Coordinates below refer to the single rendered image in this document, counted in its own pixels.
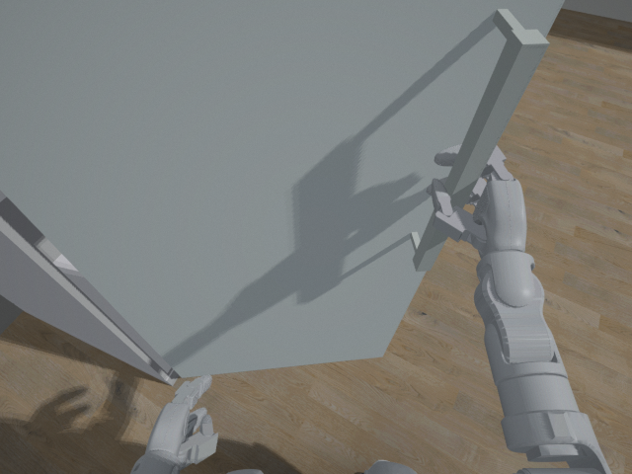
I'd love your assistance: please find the fridge door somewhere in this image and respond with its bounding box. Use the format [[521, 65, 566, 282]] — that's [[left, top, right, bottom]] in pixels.
[[0, 0, 565, 378]]

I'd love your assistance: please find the right robot forearm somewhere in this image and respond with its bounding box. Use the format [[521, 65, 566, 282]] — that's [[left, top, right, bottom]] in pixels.
[[474, 250, 612, 474]]

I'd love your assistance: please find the robot left hand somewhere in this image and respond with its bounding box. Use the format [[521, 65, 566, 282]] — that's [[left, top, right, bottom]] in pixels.
[[145, 374, 218, 471]]

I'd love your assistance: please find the robot right hand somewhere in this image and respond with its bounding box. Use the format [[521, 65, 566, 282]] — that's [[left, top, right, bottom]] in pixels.
[[427, 144, 526, 259]]

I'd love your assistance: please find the handle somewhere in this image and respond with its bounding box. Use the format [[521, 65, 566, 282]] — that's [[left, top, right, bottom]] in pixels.
[[410, 9, 550, 272]]

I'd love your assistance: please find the left robot forearm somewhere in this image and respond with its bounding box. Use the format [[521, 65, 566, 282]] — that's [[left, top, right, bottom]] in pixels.
[[130, 450, 180, 474]]

